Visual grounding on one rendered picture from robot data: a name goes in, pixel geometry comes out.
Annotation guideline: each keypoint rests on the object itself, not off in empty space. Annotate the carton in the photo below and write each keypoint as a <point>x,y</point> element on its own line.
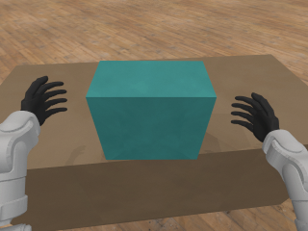
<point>151,110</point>

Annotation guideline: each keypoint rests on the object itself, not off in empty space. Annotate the pedestal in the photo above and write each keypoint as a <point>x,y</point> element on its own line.
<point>70,184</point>

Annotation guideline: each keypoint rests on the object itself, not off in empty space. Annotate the robot right forearm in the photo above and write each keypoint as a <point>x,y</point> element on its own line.
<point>290,158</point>

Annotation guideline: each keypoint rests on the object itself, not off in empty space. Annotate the robot left forearm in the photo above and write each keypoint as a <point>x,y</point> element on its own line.
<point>19,133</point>

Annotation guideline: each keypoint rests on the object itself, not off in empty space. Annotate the robot right hand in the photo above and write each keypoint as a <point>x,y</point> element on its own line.
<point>262,119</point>

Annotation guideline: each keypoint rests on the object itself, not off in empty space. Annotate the robot left hand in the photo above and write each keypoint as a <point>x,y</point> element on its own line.
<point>36,96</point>

